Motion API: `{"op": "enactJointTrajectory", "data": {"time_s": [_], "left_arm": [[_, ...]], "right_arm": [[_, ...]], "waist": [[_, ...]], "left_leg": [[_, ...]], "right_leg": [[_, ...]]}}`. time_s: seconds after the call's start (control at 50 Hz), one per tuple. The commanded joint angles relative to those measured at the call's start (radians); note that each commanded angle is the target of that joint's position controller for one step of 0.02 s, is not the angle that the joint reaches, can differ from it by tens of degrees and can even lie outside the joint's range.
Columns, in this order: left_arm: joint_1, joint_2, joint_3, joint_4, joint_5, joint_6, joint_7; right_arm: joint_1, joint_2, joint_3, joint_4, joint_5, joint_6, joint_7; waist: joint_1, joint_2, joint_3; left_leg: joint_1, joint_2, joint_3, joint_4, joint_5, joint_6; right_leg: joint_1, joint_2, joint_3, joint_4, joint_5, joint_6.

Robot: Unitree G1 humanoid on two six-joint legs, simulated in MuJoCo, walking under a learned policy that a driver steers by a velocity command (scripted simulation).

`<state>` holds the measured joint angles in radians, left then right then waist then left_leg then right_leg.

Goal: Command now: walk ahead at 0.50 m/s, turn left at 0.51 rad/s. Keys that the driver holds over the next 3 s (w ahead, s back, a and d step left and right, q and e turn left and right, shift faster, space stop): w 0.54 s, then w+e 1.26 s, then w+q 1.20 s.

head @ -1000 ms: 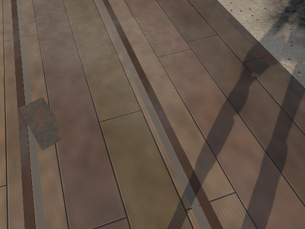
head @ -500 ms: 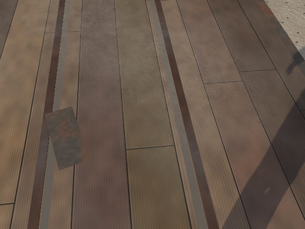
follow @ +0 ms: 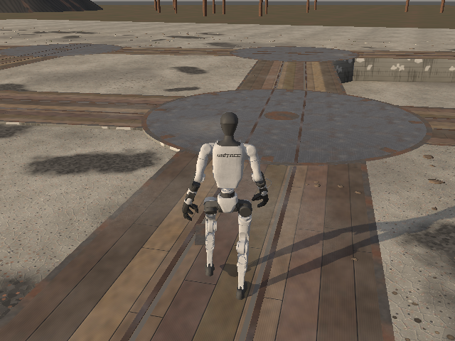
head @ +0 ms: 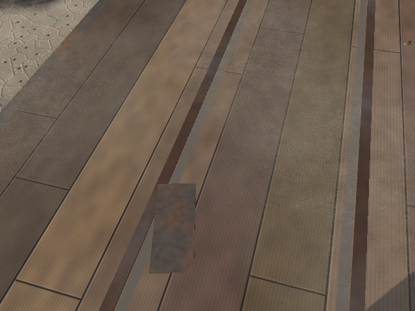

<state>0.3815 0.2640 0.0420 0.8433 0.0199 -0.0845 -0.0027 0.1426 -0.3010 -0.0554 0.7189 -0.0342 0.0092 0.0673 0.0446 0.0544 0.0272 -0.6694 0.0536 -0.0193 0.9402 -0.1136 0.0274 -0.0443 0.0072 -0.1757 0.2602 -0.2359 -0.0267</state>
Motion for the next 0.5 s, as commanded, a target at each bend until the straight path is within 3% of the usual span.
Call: {"op": "enactJointTrajectory", "data": {"time_s": [0.02, 0.08, 0.12, 0.14, 0.16, 0.18, 0.2, 0.22, 0.24, 0.26, 0.28, 0.3, 0.32, 0.36, 0.44, 0.5], "left_arm": [[-0.016, 0.123, 0.026, -0.046, -0.001, -0.017, 0.000], [0.036, 0.145, 0.031, -0.011, 0.000, -0.006, 0.002], [0.058, 0.164, 0.032, 0.013, 0.000, 0.007, 0.005], [0.061, 0.178, 0.033, 0.023, 0.001, 0.014, 0.007], [0.059, 0.180, 0.030, 0.029, -0.003, 0.022, 0.009], [0.058, 0.159, 0.020, 0.018, -0.006, 0.022, 0.010], [0.085, 0.060, -0.007, -0.046, -0.026, 0.016, -0.002], [0.073, 0.105, 0.011, -0.055, -0.017, 0.020, -0.004], [-0.026, 0.141, 0.023, -0.069, -0.008, 0.025, -0.002], [-0.059, 0.103, 0.010, -0.075, -0.017, 0.015, -0.007], [-0.046, 0.090, 0.009, -0.059, -0.014, 0.016, -0.010], [-0.019, 0.086, 0.010, -0.046, 0.002, 0.030, -0.013], [0.018, 0.076, 0.009, -0.024, 0.013, 0.046, -0.018], [0.013, 0.064, 0.012, -0.021, 0.017, 0.060, -0.029], [-0.150, 0.054, 0.012, -0.067, 0.017, 0.063, -0.034], [-0.250, 0.041, 0.004, -0.094, 0.012, 0.057, -0.035]], "right_arm": [[-0.108, -0.003, 0.013, -0.095, 0.000, -0.017, 0.013], [-0.154, -0.007, 0.018, -0.109, -0.007, -0.020, 0.010], [-0.141, -0.018, 0.015, -0.105, -0.016, -0.025, -0.001], [-0.088, -0.028, 0.009, -0.088, -0.020, -0.031, -0.008], [0.037, -0.038, 0.000, -0.046, -0.026, -0.042, -0.016], [0.199, -0.079, -0.018, 0.010, -0.038, -0.052, -0.028], [0.313, -0.190, -0.045, 0.020, -0.047, -0.054, -0.046], [0.330, -0.235, -0.059, 0.024, 0.001, -0.043, -0.054], [0.269, -0.210, -0.055, 0.031, 0.019, -0.040, -0.062], [0.216, -0.147, -0.038, 0.039, 0.019, -0.047, -0.065], [0.173, -0.096, -0.023, 0.046, 0.017, -0.054, -0.064], [0.142, -0.066, -0.011, 0.052, 0.022, -0.060, -0.063], [0.124, -0.050, -0.006, 0.053, 0.021, -0.068, -0.061], [0.148, -0.059, -0.008, 0.072, 0.026, -0.084, -0.059], [0.208, -0.068, -0.012, 0.115, 0.029, -0.092, -0.058], [0.249, -0.071, -0.011, 0.142, 0.029, -0.095, -0.057]], "waist": [[-0.004, -0.141, 0.041], [0.009, -0.142, 0.057], [-0.004, -0.149, 0.043], [-0.032, -0.156, 0.006], [-0.093, -0.137, -0.066], [-0.158, -0.101, -0.170], [-0.176, 0.100, -0.329], [-0.166, 0.150, -0.407], [-0.155, 0.031, -0.264], [-0.122, 0.014, -0.140], [-0.077, -0.014, -0.071], [-0.039, 0.003, -0.037], [-0.018, 0.014, -0.039], [-0.008, 0.012, -0.036], [-0.039, 0.001, 0.039], [-0.066, 0.001, 0.055]], "left_leg": [[0.043, 0.003, 0.042, -0.171, 0.085, 0.010], [0.101, -0.024, 0.086, -0.289, 0.014, 0.044], [0.165, -0.063, 0.112, -0.342, -0.079, 0.079], [0.244, -0.097, 0.125, -0.370, -0.120, 0.100], [0.404, -0.132, 0.133, -0.442, -0.093, 0.123], [0.656, -0.091, 0.067, -0.457, -0.075, 0.150], [0.991, 0.218, -0.348, -0.480, -0.165, 0.243], [1.033, 0.368, -0.700, -0.618, -0.001, 0.323], [0.947, 0.313, -0.509, -0.602, 0.097, 0.299], [0.798, 0.265, -0.374, -0.621, 0.173, 0.272], [0.682, 0.208, -0.281, -0.658, 0.206, 0.222], [0.595, 0.168, -0.221, -0.689, 0.225, 0.195], [0.547, 0.147, -0.181, -0.717, 0.218, 0.185], [0.528, 0.130, -0.153, -0.761, 0.227, 0.200], [0.551, 0.120, -0.117, -0.830, 0.167, 0.208], [0.591, 0.113, -0.083, -0.830, 0.200, 0.196]], "right_leg": [[-0.046, -0.240, 0.068, -0.113, 0.328, -0.109], [0.017, -0.267, 0.049, -0.089, 0.404, -0.102], [0.078, -0.282, 0.030, -0.004, 0.626, -0.096], [0.100, -0.282, 0.014, 0.095, 0.791, -0.091], [0.080, -0.264, -0.019, 0.260, 0.858, -0.077], [-0.056, -0.235, -0.035, 0.472, 0.708, -0.058], [-0.393, -0.142, -0.052, 0.826, 0.203, -0.012], [-0.564, -0.003, 0.077, 1.057, -0.299, 0.007], [-0.651, -0.061, 0.177, 1.087, -0.223, -0.004], [-0.645, -0.091, 0.184, 1.030, -0.157, -0.011], [-0.592, -0.121, 0.186, 0.937, -0.121, -0.013], [-0.533, -0.133, 0.186, 0.882, -0.105, -0.005], [-0.479, -0.130, 0.183, 0.859, -0.087, 0.002], [-0.479, -0.122, 0.166, 0.832, -0.044, 0.011], [-0.607, -0.144, 0.160, 0.680, 0.104, 0.036], [-0.613, -0.130, 0.146, 0.533, 0.193, 0.036]]}}
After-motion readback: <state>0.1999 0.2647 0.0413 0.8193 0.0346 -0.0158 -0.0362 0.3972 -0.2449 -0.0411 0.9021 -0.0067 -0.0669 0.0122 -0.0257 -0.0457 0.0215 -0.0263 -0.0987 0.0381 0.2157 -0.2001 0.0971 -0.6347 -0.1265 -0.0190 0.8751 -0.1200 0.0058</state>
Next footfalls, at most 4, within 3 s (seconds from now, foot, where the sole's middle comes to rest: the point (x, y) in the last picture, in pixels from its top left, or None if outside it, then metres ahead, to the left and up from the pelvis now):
0.18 left None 0.25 0.12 -0.78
0.72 right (244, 284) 0.57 -0.03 -0.78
1.24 left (202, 204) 0.87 0.12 -0.78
1.76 right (284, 174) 1.02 -0.20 -0.78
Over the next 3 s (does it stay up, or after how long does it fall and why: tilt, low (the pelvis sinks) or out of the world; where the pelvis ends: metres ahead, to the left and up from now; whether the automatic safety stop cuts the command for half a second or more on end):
stays up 1.54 -0.39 0.00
